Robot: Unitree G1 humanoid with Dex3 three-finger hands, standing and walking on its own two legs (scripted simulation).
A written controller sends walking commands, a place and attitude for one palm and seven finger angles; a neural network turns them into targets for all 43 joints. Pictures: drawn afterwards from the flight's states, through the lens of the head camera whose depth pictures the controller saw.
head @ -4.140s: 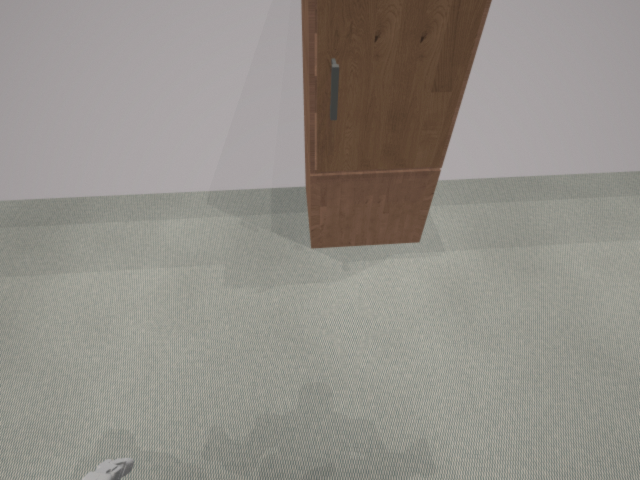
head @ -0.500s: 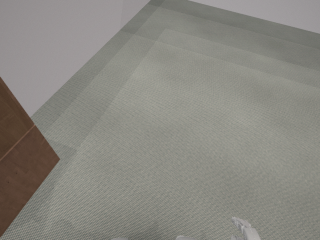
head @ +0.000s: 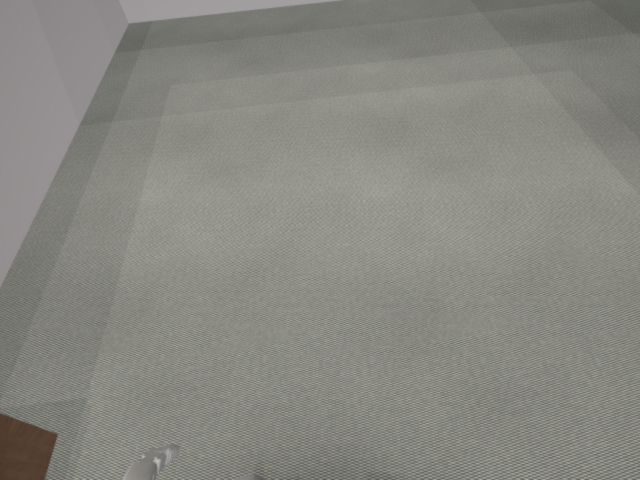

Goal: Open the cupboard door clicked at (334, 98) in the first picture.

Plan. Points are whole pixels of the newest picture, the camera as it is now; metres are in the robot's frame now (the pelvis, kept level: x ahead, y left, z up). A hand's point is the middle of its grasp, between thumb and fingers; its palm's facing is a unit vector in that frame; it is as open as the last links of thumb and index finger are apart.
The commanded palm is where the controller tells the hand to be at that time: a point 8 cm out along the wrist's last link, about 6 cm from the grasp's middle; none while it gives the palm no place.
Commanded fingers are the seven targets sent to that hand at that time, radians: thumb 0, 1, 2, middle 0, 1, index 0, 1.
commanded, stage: walk to a spot facing it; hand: left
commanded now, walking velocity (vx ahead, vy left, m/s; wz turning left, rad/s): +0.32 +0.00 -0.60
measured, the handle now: out of the picture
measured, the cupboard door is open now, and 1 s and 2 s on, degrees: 0 0 0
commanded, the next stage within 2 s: turn to face it in 0.92 s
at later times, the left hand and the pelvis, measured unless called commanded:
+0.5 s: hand out of the picture +0.08 +0.20 -0.17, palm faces -0.07 -0.98 -0.16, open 7.4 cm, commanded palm none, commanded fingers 0.00 0.90 0.90 -0.20 -0.30 -0.20 -0.30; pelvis +0.12 +0.02 +0.01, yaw -13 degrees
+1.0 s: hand (273, 298) +0.43 +0.11 -0.15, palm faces -0.53 -0.82 -0.22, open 7.4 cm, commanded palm none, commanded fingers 0.00 0.90 0.90 -0.20 -0.30 -0.20 -0.30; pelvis +0.22 +0.01 +0.01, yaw -32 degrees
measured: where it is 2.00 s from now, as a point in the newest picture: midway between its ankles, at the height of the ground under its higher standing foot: (360, 469)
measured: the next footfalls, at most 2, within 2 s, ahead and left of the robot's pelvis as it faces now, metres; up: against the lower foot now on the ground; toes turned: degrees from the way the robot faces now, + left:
left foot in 0.50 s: +0.25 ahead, +0.11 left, +0.00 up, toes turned -7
right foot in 1.06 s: +0.25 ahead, -0.14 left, +0.00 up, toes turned -41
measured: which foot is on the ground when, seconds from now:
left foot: up 0.00-0.48, down 0.50-1.00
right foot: down 0.00-0.50, up 0.52-1.00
